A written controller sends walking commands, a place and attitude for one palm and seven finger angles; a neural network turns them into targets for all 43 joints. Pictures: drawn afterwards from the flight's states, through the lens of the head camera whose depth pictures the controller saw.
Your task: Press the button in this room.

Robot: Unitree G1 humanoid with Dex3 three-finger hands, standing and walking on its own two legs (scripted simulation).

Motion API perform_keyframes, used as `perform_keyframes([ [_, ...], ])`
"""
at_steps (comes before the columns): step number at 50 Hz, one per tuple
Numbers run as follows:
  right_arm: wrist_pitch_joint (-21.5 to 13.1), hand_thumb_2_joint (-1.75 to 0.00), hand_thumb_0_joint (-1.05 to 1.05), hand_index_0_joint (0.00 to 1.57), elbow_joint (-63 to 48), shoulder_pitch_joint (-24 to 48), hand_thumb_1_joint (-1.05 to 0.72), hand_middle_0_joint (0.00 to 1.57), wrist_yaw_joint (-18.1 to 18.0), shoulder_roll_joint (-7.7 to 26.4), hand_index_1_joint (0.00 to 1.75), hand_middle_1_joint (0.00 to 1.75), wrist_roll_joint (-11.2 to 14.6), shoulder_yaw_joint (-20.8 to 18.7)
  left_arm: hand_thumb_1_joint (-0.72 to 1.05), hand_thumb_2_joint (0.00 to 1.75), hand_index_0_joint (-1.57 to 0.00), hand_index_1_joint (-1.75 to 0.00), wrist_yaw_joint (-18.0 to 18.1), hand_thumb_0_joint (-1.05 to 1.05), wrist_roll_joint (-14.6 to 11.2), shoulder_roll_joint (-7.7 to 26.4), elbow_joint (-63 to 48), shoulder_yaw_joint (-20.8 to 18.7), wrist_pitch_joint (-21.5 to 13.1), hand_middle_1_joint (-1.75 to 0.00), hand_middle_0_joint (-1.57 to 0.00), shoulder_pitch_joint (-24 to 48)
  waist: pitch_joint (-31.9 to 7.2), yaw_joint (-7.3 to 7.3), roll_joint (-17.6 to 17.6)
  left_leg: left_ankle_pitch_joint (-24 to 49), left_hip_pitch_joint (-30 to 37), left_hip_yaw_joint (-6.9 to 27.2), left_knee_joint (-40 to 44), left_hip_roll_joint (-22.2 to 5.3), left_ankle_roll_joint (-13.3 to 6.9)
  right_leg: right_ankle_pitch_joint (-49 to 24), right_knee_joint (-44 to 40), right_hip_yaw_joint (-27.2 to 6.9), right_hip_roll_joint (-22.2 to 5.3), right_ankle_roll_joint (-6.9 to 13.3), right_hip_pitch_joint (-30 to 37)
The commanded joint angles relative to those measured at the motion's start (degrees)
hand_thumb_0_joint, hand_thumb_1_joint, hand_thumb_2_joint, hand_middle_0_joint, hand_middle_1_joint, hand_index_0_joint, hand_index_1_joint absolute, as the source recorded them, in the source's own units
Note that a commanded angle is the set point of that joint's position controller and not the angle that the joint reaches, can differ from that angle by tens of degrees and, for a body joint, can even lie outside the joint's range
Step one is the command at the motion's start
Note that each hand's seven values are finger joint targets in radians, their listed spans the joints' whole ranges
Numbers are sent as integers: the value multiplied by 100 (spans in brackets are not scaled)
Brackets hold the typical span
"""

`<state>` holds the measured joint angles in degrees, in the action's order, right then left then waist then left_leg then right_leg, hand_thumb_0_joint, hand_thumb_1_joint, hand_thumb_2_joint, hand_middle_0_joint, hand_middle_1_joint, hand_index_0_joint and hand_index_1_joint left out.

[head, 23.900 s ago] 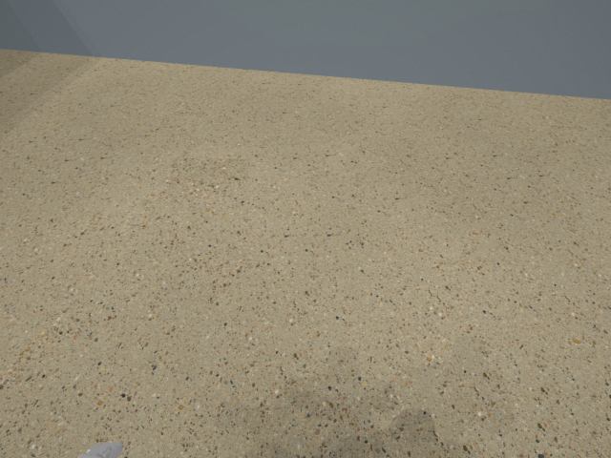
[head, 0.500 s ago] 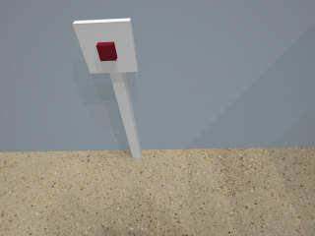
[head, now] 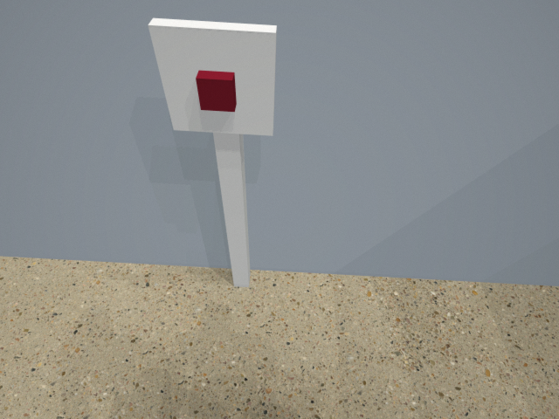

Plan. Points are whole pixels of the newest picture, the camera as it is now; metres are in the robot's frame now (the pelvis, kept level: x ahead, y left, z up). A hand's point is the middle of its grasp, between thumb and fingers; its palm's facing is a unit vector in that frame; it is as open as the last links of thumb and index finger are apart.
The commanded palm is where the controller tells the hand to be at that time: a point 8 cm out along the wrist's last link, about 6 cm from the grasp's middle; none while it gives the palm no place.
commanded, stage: take the last steps up to it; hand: left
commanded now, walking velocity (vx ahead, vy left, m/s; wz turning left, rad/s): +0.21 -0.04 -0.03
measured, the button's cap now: (217, 90) +0.64 +0.18 +0.12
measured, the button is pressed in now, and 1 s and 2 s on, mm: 0 0 0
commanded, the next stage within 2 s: come to a stop and stand still in 0.18 s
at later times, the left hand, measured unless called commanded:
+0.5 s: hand (220, 361) +0.23 +0.12 -0.16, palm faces +0.01 -0.97 -0.22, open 7.3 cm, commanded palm none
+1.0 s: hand out of the picture +0.10 +0.21 -0.17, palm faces +0.05 -0.98 -0.21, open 7.4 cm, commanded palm none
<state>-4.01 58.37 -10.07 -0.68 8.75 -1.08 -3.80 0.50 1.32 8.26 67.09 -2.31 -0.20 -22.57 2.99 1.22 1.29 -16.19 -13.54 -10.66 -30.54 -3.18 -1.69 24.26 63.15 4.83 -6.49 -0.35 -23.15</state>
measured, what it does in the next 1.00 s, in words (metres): walks ahead: right foot, then left foot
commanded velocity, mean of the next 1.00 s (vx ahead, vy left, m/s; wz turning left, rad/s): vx -0.03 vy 0.02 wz -0.01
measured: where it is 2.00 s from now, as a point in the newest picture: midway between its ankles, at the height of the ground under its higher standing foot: outside the picture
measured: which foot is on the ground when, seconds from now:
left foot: down 0.00-0.32, up 0.34-0.72, down 0.74-1.00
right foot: up 0.00-0.30, down 0.32-0.76, up 0.78-1.00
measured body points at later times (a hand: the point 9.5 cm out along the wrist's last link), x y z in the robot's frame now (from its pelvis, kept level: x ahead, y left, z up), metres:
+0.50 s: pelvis +0.13 -0.05 +0.00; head +0.17 -0.07 +0.45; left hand +0.23 +0.17 -0.14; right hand +0.10 -0.26 -0.17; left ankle +0.08 +0.10 -0.69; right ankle +0.18 -0.14 -0.73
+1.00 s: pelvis +0.11 +0.02 +0.01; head +0.13 +0.04 +0.46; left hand +0.10 +0.27 -0.16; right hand +0.17 -0.21 -0.14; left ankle +0.11 +0.10 -0.73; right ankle +0.06 -0.12 -0.70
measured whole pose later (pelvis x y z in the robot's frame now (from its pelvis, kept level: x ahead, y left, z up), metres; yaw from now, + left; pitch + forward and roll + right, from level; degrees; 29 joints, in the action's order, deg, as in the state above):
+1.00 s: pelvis +0.11 +0.02 +0.01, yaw -1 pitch +1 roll +0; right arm 0.1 60.7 -10.2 -1.6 8.6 -0.7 -1.6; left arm 1.7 0.8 12.0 63.1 -1.7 2.5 -15.6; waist 1.6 1.8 2.4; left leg -12.2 -11.0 -5.1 -22.4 1.7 -3.5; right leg 24.2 44.2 0.5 -3.4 -2.2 -17.0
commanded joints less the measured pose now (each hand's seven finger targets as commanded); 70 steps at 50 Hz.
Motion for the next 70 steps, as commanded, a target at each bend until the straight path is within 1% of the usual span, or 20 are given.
perform_keyframes([
  [1, -41, -90, 0, 20, 178, -972, -90, 20, -61, 529, 30, 30, -3, 28, 90, 90, -20, -30, -73, 0, 32, 116, -528, -66, -125, -30, -20, 97, 176, -94, -656, 1062, 240, 1244, 2042, -1456, -630, -796, 115, -223, -189, -76, -854],
  [11, 60, -90, 0, 20, 374, -1204, -90, 20, -57, 739, 30, 30, -63, -60, 90, 90, -20, -30, -100, 0, -2, 337, -1175, -56, -87, -30, -20, 1359, 446, -216, -695, 2323, 525, 828, 1457, -1429, -602, -1030, -2422, 129, 79, -57, -175],
  [14, 110, -90, 0, 20, 437, -1179, -90, 20, -51, 698, 30, 30, -23, -22, 90, 90, -20, -30, -81, 0, 7, 574, -896, -103, -194, -30, -20, 555, -39, 184, -322, 2340, 297, 543, 260, -1020, -227, -1749, -3503, 338, 318, 28, 1401],
  [15, 95, -90, 0, 20, 447, -1259, -90, 20, -22, 501, 30, 30, 33, 17, 90, 90, -20, -30, -12, 0, 28, 956, -717, -161, -271, -30, -20, 35, -454, 384, 460, 1606, -443, 274, -808, -636, 32, -3036, -3616, -426, -352, 223, 2512],
  [16, 119, -90, 0, 20, 351, -1415, -90, 20, -15, 193, 30, 30, 89, 97, 90, 90, -20, -30, 50, 0, -10, 1364, -588, -220, -327, -30, -20, -346, -869, 340, 1426, -1228, -1074, 117, -1965, 25, 300, -5199, -3927, -1780, -1695, 779, 3045],
  [17, 276, -90, 0, 20, 343, -1394, -90, 20, -77, 370, 30, 30, 134, 93, 90, 90, -20, -30, 71, 0, -111, 1463, -640, -201, -355, -30, -20, -158, -1161, 282, 1423, -2051, -572, 823, -2375, -76, 339, -5824, -4193, -1909, -1909, 1106, 2375],
  [20, 416, -90, 0, 20, 501, -1236, -90, 20, -96, 210, 30, 30, 147, 111, 90, 90, -20, -30, 201, 0, -39, 1096, -930, -99, -209, -30, -20, 1067, -567, -51, 415, -1531, -578, 1073, -2337, -202, 347, -5465, -4110, -1129, -1537, 1164, 1573],
  [29, 680, -90, 0, 20, 105, -715, -90, 20, -33, 405, 30, 30, 78, -12, 90, 90, -20, -30, 224, 0, 30, 1181, -1128, -234, 17, -30, -20, 1203, -615, -11, 863, -988, -735, 970, -2291, 105, 464, -4339, -4267, -857, -1287, 1106, 1208],
  [33, 595, -90, 0, 20, -35, -657, -90, 20, -5, 416, 30, 30, 87, 18, 90, 90, -20, -30, 201, 0, 65, 1280, -1174, -260, 54, -30, -20, 1318, -666, -104, 937, -740, -323, 833, -1217, 104, 416, -3081, -4275, -859, -1128, 994, 1058],
  [35, 527, -90, 0, 20, 26, -883, -90, 20, -3, 409, 30, 30, 79, 39, 90, 90, -20, -30, 183, 0, 25, 1246, -1132, -249, 78, -30, -20, 1356, -688, -238, 781, 102, 418, 694, 43, 149, 389, -2192, -4023, -762, -929, 696, 710],
  [36, 477, -90, 0, 20, 46, -956, -90, 20, -1, 549, 30, 30, 68, 38, 90, 90, -20, -30, 168, 0, -19, 1118, -1131, -210, 115, -30, -20, 1275, -622, -271, 307, 370, 848, 836, 641, 12, 339, -1508, -3714, -685, -686, 474, 271],
  [38, 450, -90, 0, 20, -263, -514, -90, 20, -11, 1247, 30, 30, -28, -39, 90, 90, -20, -30, 130, 0, -70, 637, -1238, -111, 203, -30, -20, 1135, 21, -184, -1833, 127, -420, 2715, 2037, -1639, -370, 380, -2296, -23, 387, -61, -26],
  [40, 433, -90, 0, 20, -352, 72, -90, 20, -107, 1096, 30, 30, -32, 19, 90, 90, -20, -30, 122, 0, -10, 789, -1092, -133, 305, -30, -20, 1148, 265, -18, -1561, 52, -1025, 2557, 2242, -1448, -503, 330, -1254, -634, 344, -31, 269],
  [42, 400, -90, 0, 20, -338, 278, -90, 20, -127, 955, 30, 30, -13, 80, 90, 90, -20, -30, 75, 0, 8, 772, -838, -129, 273, -30, -20, 741, 110, 139, -1062, 234, -488, 1952, 1976, -1045, -491, -55, -864, -652, 405, -73, 75],
  [47, 298, -90, 0, 20, 47, -353, -90, 20, -170, 809, 30, 30, 56, 74, 90, 90, -20, -30, 95, 0, -15, 618, -693, 39, 130, -30, -20, 744, -406, -130, -754, 2532, 1130, 1707, 1534, -1034, -679, 42, -1828, -456, 251, -218, -3],
  [51, 298, -90, 0, 20, 306, -621, -90, 20, -167, 840, 30, 30, 68, 60, 90, 90, -20, -30, 135, 0, -72, 553, -529, 128, 77, -30, -20, 654, -508, -191, -759, 3571, 1322, 1730, 1154, -961, -628, -242, -3371, -312, 263, -188, 705],
  [54, 281, -90, 0, 20, 353, -552, -90, 20, -147, 612, 30, 30, 152, 119, 90, 90, -20, -30, 200, 0, -63, 692, -262, 173, -9, -30, -20, 245, -477, -139, -191, 2255, 709, 1419, 883, -477, -88, -1994, -4469, -691, -115, 4, 1599],
  [57, 313, -90, 0, 20, 432, -549, -90, 20, -119, 564, 30, 30, 99, 145, 90, 90, -20, -30, 209, 0, -71, 678, -256, 181, -66, -30, -20, 365, -279, -189, 546, 1820, 779, 1240, 927, -301, 55, -2504, -4253, -732, -211, 136, 1323],
  [62, 323, -90, 0, 20, 617, -681, -90, 20, -86, 524, 30, 30, 97, 198, 90, 90, -20, -30, 214, 0, -81, 551, -307, 222, -47, -30, -20, 403, 193, -186, 228, 890, 658, 1221, 1235, -294, 48, -1287, -4522, -751, -95, 103, 986],
  [70, 351, -90, 0, 20, 725, -926, -90, 20, -94, 387, 30, 30, 86, 239, 90, 90, -20, -30, 208, 0, -93, 485, -308, 215, -44, -30, -20, 232, 402, -145, -88, 426, 400, 1217, 1281, -249, 75, -881, -4656, -782, -29, 144, 924],
])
